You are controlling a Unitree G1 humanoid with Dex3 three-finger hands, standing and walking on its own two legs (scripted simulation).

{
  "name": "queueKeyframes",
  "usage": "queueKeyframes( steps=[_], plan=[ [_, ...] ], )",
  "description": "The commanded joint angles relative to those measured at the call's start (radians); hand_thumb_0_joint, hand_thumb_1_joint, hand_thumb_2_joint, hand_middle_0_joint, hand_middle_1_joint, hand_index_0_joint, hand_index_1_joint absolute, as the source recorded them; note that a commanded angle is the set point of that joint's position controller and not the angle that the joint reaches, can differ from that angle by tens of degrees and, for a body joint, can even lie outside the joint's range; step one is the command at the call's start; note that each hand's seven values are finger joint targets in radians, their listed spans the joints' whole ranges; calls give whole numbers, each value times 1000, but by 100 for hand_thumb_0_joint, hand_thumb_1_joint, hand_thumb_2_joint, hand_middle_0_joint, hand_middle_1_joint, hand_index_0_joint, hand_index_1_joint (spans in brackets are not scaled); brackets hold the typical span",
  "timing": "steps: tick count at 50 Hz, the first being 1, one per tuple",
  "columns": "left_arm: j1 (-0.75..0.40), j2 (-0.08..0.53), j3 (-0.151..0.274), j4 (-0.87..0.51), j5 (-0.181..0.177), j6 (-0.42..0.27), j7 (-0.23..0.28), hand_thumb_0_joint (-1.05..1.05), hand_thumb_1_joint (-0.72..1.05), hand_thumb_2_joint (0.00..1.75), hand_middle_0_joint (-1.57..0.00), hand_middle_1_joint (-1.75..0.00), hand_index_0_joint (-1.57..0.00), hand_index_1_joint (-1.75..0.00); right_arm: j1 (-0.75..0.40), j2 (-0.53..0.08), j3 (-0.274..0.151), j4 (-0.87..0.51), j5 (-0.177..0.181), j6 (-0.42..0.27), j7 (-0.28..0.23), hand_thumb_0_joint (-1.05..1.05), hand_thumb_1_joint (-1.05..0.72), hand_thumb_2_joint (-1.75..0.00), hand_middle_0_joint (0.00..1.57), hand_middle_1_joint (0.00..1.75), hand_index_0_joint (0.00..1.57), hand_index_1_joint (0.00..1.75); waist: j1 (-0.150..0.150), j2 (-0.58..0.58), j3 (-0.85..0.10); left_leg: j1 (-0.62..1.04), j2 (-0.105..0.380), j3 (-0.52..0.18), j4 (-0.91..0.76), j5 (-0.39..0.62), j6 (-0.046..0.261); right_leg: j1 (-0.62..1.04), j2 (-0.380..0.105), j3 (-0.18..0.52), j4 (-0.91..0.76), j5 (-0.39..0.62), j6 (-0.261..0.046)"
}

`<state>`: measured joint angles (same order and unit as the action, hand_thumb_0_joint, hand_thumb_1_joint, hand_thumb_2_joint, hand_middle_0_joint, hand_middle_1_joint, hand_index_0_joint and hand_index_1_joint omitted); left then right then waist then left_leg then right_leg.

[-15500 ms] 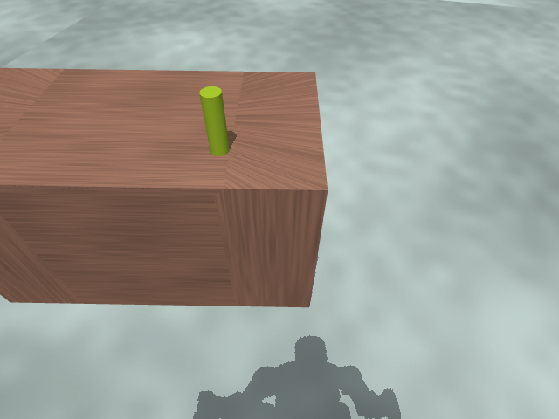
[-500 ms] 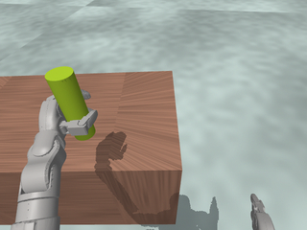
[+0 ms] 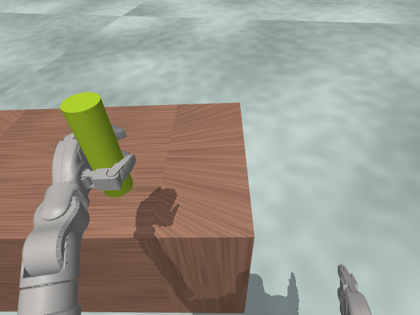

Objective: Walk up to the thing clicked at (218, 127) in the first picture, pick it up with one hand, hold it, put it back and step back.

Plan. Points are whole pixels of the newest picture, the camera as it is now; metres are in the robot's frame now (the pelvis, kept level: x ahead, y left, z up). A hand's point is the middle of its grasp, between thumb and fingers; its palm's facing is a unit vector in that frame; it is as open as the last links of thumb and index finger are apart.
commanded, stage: hold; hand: left
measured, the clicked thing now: (102, 150) +0.33 +0.18 +0.21
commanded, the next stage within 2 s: none
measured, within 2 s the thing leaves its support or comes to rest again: neither
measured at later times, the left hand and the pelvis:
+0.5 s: hand (112, 164) +0.32 +0.17 +0.18, palm faces +0.15 -0.99 -0.02, open 7.4 cm; pelvis +0.00 +0.00 +0.00, yaw +0 degrees
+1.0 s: hand (111, 158) +0.33 +0.17 +0.19, palm faces +0.14 -0.99 -0.01, open 7.4 cm; pelvis +0.00 +0.00 +0.00, yaw +0 degrees
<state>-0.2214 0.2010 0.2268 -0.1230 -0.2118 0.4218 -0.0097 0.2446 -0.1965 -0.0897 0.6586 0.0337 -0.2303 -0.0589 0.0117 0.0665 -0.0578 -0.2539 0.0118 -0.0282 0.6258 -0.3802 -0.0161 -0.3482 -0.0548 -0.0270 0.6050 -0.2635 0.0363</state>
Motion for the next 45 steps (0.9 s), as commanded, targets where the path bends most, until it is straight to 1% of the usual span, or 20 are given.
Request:
queueKeyframes(
  steps=[1, 9, 10, 13, 15, 17, 20, 22, 24, 25, 27, 29, 30, 31, 32, 40, 41, 42, 44, 45],
  plan=[
    [-401, 164, 64, -319, -9, -86, 4, 0, 38, 123, -132, -140, -134, -139, -89, -129, -45, -164, -4, -65, -5, 0, 53, -5, 5, 5, 5, 5, -2, -55, -228, 14, -21, 20, -106, 280, 7, 144, 39, -52, -74, 182, -30],
    [-356, 161, 66, -346, -4, -72, 13, 0, 41, 125, -134, -142, -136, -141, -108, -127, -51, -132, -5, -64, -7, 0, 53, -5, 5, 5, 5, 5, 4, -39, -224, 16, -23, 20, -107, 291, 4, 144, 37, -50, -74, 187, -31],
    [-357, 131, 41, -366, -8, -73, 7, 0, 41, 125, -133, -142, -136, -141, -100, -84, -13, -134, -7, -65, -3, 0, 53, -5, 5, 5, 5, 5, 8, -46, -211, 9, -25, 21, -105, 282, 7, 145, 37, -52, -81, 180, -28],
    [-348, 162, 74, -331, -11, -70, 10, 0, 39, 125, -134, -142, -136, -142, -122, -143, -59, -127, -7, -70, -12, 0, 53, -5, 5, 5, 5, 5, -7, -60, -205, 9, -30, 26, -110, 243, 14, 138, 32, -44, -91, 160, -25],
    [-387, 156, 59, -392, -8, -80, 12, 0, 39, 124, -133, -142, -135, -141, -119, -100, -27, -122, -8, -74, -10, 0, 53, -5, 5, 5, 5, 5, 5, -27, -241, 21, -29, 24, -106, 275, 10, 159, 32, -46, -82, 184, -28],
    [-361, 164, 75, -344, -11, -76, 18, 0, 38, 125, -133, -142, -136, -142, -137, -148, -61, -126, -7, -79, -18, 0, 52, -6, 5, 5, 5, 5, -4, -56, -207, 12, -25, 18, -110, 281, 8, 146, 36, -49, -79, 187, -27],
    [-377, 161, 71, -366, -7, -87, 14, 0, 38, 125, -134, -142, -137, -142, -108, -105, -35, -107, -9, -80, -19, 0, 53, -5, 5, 5, 5, 5, -2, -40, -244, 32, -28, 22, -100, 306, 9, 153, 34, -46, -75, 210, -27],
    [-337, 174, 89, -326, -18, -82, 12, 0, 38, 126, -135, -144, -137, -143, -146, -159, -64, -143, -9, -86, -25, 0, 52, -6, 5, 5, 5, 5, -10, -66, -215, 19, -29, 23, -101, 300, 12, 154, 33, -47, -82, 210, -24],
    [-391, 151, 48, -378, -9, -87, 7, 0, 39, 125, -134, -142, -136, -141, -116, -97, -22, -102, -9, -84, -17, 0, 53, -5, 5, 5, 5, 5, -6, -11, -230, 36, -27, 22, -106, 305, 4, 136, 37, -47, -73, 208, -30],
    [-358, 187, 93, -346, -14, -84, 6, 0, 40, 125, -133, -142, -136, -141, -127, -132, -52, -123, -8, -85, -23, 0, 53, -5, 5, 5, 5, 5, -1, -38, -227, 22, -27, 20, -106, 308, 6, 152, 36, -51, -79, 210, -28],
    [-364, 135, 41, -357, -14, -79, -1, 0, 42, 127, -134, -143, -137, -143, -104, -92, -24, -106, -7, -85, -17, 0, 53, -5, 5, 5, 5, 5, -2, -52, -221, 24, -30, 21, -109, 278, 12, 146, 35, -51, -85, 188, -25],
    [-343, 165, 80, -325, -20, -71, 3, 0, 41, 127, -134, -144, -137, -143, -149, -147, -59, -128, -7, -88, -23, 0, 53, -5, 5, 5, 5, 5, 2, -75, -208, 7, -33, 24, -110, 259, 16, 151, 32, -48, -94, 178, -21],
    [-382, 157, 66, -333, -18, -72, 1, 0, 39, 127, -136, -145, -138, -144, -116, -120, -40, -96, -8, -87, -21, 0, 53, -5, 5, 5, 5, 5, -6, -68, -190, 5, -34, 25, -114, 234, 20, 142, 31, -48, -100, 159, -20],
    [-369, 192, 106, -315, -15, -70, 6, 0, 40, 128, -134, -144, -137, -144, -136, -137, -45, -148, -6, -88, -22, 0, 53, -5, 5, 5, 5, 5, 0, -74, -220, 18, -33, 26, -113, 262, 17, 154, 31, -46, -97, 181, -22],
    [-390, 167, 69, -332, -9, -70, 6, 0, 40, 127, -135, -144, -137, -143, -129, -115, -35, -124, -6, -87, -23, 0, 54, -5, 5, 5, 5, 5, -4, -40, -215, 26, -32, 25, -113, 273, 13, 147, 32, -46, -89, 188, -26],
    [-395, 188, 99, -313, -10, -71, 9, 0, 37, 127, -135, -145, -138, -144, -145, -139, -55, -146, -6, -91, -25, 0, 53, -5, 5, 5, 5, 5, 1, -66, -240, 38, -32, 26, -108, 299, 14, 162, 33, -47, -89, 207, -25],
    [-421, 167, 68, -329, -6, -73, 9, 0, 40, 128, -136, -145, -138, -145, -133, -130, -47, -146, -7, -92, -24, 0, 53, -5, 5, 5, 5, 5, -4, -54, -247, 37, -31, 24, -109, 306, 12, 167, 33, -48, -87, 214, -27],
    [-433, 164, 61, -331, -5, -72, 10, 0, 40, 129, -137, -146, -139, -146, -129, -107, -27, -127, -7, -89, -21, 0, 54, -5, 5, 5, 5, 5, 0, -44, -240, 30, -32, 25, -113, 293, 13, 164, 32, -48, -90, 204, -26],
    [-402, 182, 92, -279, -10, -70, 12, 0, 37, 129, -136, -146, -138, -146, -134, -141, -54, -127, -8, -94, -28, 0, 54, -5, 5, 5, 5, 5, -6, -64, -212, 28, -29, 22, -113, 293, 13, 150, 34, -49, -92, 202, -26],
    [-415, 161, 62, -299, -8, -71, 9, 0, 41, 128, -135, -144, -138, -144, -132, -110, -34, -86, -7, -91, -21, 0, 54, -5, 5, 5, 5, 5, 7, -35, -207, 15, -32, 23, -120, 272, 12, 149, 32, -48, -92, 185, -27]
  ],
)
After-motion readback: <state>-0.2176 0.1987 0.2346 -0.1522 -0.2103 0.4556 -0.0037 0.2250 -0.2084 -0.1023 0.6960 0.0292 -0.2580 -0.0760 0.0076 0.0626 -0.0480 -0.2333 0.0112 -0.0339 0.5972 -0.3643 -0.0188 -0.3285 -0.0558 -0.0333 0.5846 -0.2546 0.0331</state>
